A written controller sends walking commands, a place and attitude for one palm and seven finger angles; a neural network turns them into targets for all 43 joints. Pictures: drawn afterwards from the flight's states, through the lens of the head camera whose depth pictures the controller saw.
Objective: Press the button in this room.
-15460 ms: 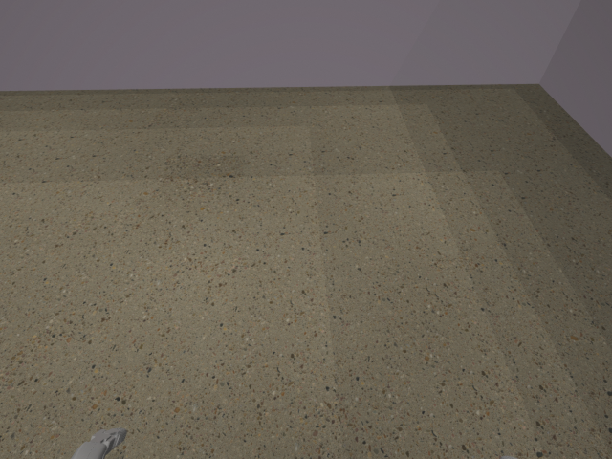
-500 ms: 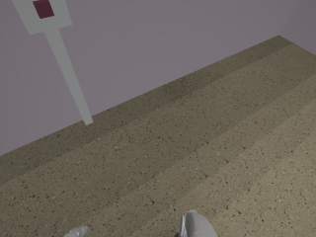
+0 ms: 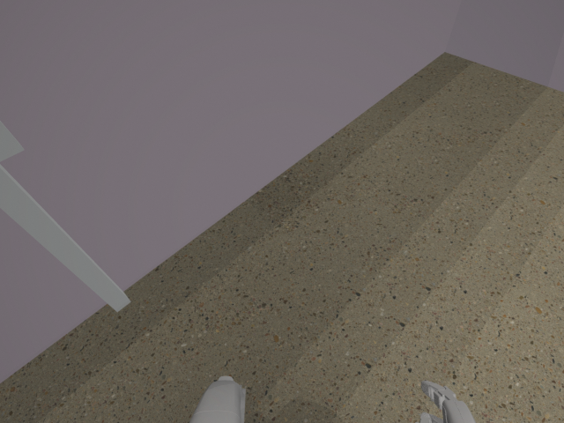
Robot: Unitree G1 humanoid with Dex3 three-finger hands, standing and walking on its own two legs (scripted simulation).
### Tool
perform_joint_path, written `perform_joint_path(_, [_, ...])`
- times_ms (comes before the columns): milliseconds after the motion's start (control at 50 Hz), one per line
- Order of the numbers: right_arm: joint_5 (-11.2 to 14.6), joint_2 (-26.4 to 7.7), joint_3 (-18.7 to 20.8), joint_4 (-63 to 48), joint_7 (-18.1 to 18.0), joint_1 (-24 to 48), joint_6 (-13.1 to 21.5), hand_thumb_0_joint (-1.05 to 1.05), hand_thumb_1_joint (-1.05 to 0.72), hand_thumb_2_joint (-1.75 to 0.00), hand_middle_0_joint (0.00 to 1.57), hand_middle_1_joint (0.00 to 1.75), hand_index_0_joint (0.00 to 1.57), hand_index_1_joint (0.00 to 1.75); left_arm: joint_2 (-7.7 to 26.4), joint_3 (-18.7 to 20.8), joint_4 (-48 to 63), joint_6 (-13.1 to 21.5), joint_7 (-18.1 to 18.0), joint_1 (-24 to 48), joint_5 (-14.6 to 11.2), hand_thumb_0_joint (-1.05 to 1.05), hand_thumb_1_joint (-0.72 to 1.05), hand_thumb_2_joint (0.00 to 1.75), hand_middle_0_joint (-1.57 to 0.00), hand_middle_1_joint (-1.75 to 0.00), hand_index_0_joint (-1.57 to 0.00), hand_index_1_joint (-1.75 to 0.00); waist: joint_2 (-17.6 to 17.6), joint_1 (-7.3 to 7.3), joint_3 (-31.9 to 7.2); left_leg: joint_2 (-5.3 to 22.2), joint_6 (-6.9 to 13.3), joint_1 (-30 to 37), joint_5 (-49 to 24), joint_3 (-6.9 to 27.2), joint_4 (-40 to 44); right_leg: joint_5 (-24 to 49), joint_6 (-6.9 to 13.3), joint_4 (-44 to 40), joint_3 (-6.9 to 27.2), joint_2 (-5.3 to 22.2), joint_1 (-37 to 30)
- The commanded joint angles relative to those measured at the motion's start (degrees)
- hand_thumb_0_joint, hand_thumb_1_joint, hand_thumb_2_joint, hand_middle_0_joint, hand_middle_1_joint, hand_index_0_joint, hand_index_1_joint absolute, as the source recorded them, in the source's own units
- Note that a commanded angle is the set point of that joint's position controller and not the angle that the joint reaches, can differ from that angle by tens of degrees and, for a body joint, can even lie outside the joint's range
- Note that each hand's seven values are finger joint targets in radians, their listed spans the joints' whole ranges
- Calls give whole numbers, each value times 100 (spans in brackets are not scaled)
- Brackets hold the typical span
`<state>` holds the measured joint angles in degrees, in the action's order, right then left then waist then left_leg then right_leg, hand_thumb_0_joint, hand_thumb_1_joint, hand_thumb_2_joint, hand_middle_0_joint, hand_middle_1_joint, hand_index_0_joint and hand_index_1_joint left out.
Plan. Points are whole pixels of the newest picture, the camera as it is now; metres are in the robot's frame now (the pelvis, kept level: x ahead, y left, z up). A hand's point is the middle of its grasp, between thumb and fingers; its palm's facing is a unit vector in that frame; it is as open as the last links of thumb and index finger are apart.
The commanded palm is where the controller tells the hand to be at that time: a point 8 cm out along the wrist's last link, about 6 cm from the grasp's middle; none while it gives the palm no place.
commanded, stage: walk to a spot facing it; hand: left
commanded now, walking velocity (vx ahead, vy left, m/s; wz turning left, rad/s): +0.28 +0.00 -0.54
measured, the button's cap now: out of the picture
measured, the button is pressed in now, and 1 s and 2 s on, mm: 0 0 0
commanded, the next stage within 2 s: turn to face it in 0.56 s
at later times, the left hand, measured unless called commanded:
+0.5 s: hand (179, 324) +0.29 +0.24 -0.16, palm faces -0.23 -0.94 -0.24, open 7.4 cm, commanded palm none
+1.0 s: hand (247, 320) +0.31 +0.11 -0.16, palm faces -0.36 -0.92 -0.17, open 7.4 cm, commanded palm none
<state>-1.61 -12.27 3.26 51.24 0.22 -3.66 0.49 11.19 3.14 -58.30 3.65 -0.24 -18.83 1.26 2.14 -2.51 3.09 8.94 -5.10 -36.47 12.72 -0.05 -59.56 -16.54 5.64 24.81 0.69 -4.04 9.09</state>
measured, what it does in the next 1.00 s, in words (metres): walks ahead, turning right: left foot, then right foot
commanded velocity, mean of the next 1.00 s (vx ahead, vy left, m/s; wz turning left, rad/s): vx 0.03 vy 0.00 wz -0.16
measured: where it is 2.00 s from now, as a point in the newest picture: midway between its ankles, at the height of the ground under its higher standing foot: outside the picture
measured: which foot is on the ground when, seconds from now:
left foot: up 0.00-0.18, down 0.20-0.68, up 0.70-1.00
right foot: down 0.00-0.20, up 0.22-0.66, down 0.68-1.00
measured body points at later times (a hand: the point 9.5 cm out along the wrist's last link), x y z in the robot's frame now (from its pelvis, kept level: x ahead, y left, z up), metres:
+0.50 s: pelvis +0.14 +0.06 +0.00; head +0.17 +0.07 +0.44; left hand +0.31 +0.29 -0.15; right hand +0.10 -0.20 -0.14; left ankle +0.18 +0.16 -0.74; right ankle +0.14 -0.08 -0.67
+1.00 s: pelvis +0.14 +0.01 -0.01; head +0.16 +0.00 +0.44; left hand +0.33 +0.16 -0.15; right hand +0.07 -0.20 -0.17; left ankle +0.18 +0.14 -0.70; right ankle +0.14 -0.08 -0.74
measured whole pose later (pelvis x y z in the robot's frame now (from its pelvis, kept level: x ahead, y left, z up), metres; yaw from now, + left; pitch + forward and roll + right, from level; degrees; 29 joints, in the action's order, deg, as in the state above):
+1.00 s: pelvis +0.14 +0.01 -0.01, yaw -19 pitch -2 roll +0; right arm -0.3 -8.9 2.3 58.9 -0.2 -16.4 -3.7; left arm 6.8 0.2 -54.7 -0.3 -1.2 -6.3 1.2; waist 1.4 2.7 3.4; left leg 4.8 -3.5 -21.1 26.2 -4.1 -51.5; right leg -15.0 2.6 31.2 -12.4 3.2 14.1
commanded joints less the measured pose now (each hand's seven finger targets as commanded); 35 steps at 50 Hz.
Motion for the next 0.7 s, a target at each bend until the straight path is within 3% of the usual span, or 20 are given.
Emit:
perform_joint_path(0, [13,-223,-23,-532,68,552,145,0,-90,-90,20,30,20,30,794,157,165,94,-52,-748,-6,0,90,90,-20,-30,-20,-30,-1008,-212,-119,-258,10,-303,67,-257,932,3788,438,-402,1381,1436,-870])
perform_joint_path(60, [48,-210,-36,-617,76,748,197,0,-90,-90,20,30,20,30,921,184,193,40,-79,-724,-1,0,90,90,-20,-30,-20,-30,-1045,-227,-155,-460,87,215,173,-381,1816,4087,396,-211,1460,1439,-992])
perform_joint_path(100, [72,-298,-11,-583,42,604,229,0,-90,-90,20,30,20,30,971,197,212,0,-94,-663,-13,0,90,90,-20,-30,-20,-30,-1157,-154,-254,-625,159,903,147,-458,2376,4394,326,81,1541,1404,-874])
perform_joint_path(120, [74,-388,33,-462,0,186,251,0,-90,-90,20,30,20,30,1011,210,226,-3,-101,-517,-20,0,90,90,-20,-30,-20,-30,-1054,94,-452,-719,190,1556,-76,-496,2833,4510,220,486,1487,1313,-714])
perform_joint_path(140, [58,-573,85,-227,-72,-577,287,0,-90,-90,20,30,20,30,1011,229,306,2,-112,-297,-59,0,90,90,-20,-30,-20,-30,-925,470,-744,-647,259,2804,-783,-466,3425,4314,-7,1188,1335,1107,-102])
perform_joint_path(160, [3,-1069,197,8,-133,-1431,336,0,-90,-90,20,30,20,30,818,221,377,-4,-91,-294,-137,0,90,90,-20,-30,-20,-30,-36,775,-1394,315,525,4532,-1969,387,3433,2692,-301,2330,899,583,1013])
perform_joint_path(180, [-16,-1532,289,227,-133,-2156,348,0,-90,-90,20,30,20,30,546,152,427,27,-23,-460,-209,0,90,90,-20,-30,-20,-30,1350,871,-2055,2095,1267,5794,-4150,1926,3118,-1719,-573,4262,116,45,2325])
perform_joint_path(200, [53,-1358,184,236,-125,-2173,266,0,-90,-90,20,30,20,30,685,163,442,8,-62,-400,-148,0,90,90,-20,-30,-20,-30,898,822,-1882,2271,1577,5280,-4583,1782,3225,-2017,-579,5073,342,320,2442])
perform_joint_path(220, [67,-1089,133,88,-126,-1675,255,0,-90,-90,20,30,20,30,703,189,459,-71,-60,-262,-122,0,90,90,-20,-30,-20,-30,657,622,-1277,2132,1542,4430,-3939,1374,3485,-1691,-679,5325,308,568,2561])
perform_joint_path(240, [51,-882,87,-3,-150,-1334,272,0,-90,-90,20,30,20,30,614,206,487,-132,-15,0,-78,0,90,90,-20,-30,-20,-30,654,545,-731,1937,1456,3652,-3288,1154,3745,-1418,-754,5420,205,675,2597])
perform_joint_path(280, [30,-562,-8,-10,-151,-991,269,0,-90,-90,20,30,20,30,465,222,533,-291,111,139,-26,0,90,90,-20,-30,-20,-30,683,290,-99,1489,1220,2618,-2539,432,4073,-1024,-793,5093,22,888,2325])
perform_joint_path(320, [36,-527,13,35,-164,-835,276,0,-90,-90,20,30,20,30,301,211,516,-435,157,-36,-22,0,90,90,-20,-30,-20,-30,782,118,-131,1214,1089,2270,-2415,-265,4081,-667,-827,4824,-200,892,2023])
perform_joint_path(360, [43,-578,57,17,-162,-757,245,0,-90,-90,20,30,20,30,219,231,596,-570,178,10,-35,0,90,90,-20,-30,-20,-30,891,41,-139,1148,1087,2035,-1762,-636,4244,-405,-861,4441,-305,939,1917])
perform_joint_path(460, [13,-743,190,84,-147,-1013,166,0,-90,-90,20,30,20,30,219,239,932,-680,204,800,-1,0,90,90,-20,-30,-20,-30,813,257,-101,1273,1149,2352,-1235,-861,4319,-112,-958,3337,-416,1043,2039])
perform_joint_path(560, [-23,-1013,324,132,-95,-1241,78,0,-90,-90,20,30,20,30,312,199,1128,-584,186,1207,8,0,90,90,-20,-30,-20,-30,791,436,-323,1494,1090,2860,-1777,-1025,3714,-371,-841,1939,-697,823,1515])
perform_joint_path(600, [-15,-1087,353,129,-84,-1249,36,0,-90,-90,20,30,20,30,455,222,1072,-510,163,909,-1,0,90,90,-20,-30,-20,-30,658,257,-523,1450,819,2871,-1966,-1252,3009,4,-724,1005,-788,688,839])
perform_joint_path(620, [12,-1039,337,100,-56,-1346,11,0,-90,-90,20,30,20,30,701,252,973,-432,136,530,8,0,90,90,-20,-30,-20,-30,166,53,-709,1225,522,2522,-1865,-1542,2124,715,-636,271,-738,697,43])
perform_joint_path(640, [51,-660,222,-13,-17,-1473,-26,0,-90,-90,20,30,20,30,1311,341,847,-324,60,121,68,0,90,90,-20,-30,-20,-30,-1402,-142,-923,611,188,1063,225,-1665,814,2482,-272,-171,752,1837,-1193])
perform_joint_path(660, [78,-354,89,-208,-57,-1196,-78,0,-90,-90,20,30,20,30,1729,390,704,-308,-14,-184,-23,0,90,90,-20,-30,-20,-30,-2111,-227,-1074,-91,29,212,2569,-1119,-268,5034,363,-72,1903,2873,-1262])
perform_joint_path(680, [122,-423,68,-139,-142,-1203,-159,0,-90,-90,20,30,20,30,1578,324,675,-330,-76,-156,-60,0,90,90,-20,-30,-20,-30,-1491,-171,-1168,-7,132,448,2484,-399,-573,5270,623,39,1284,2862,-1050])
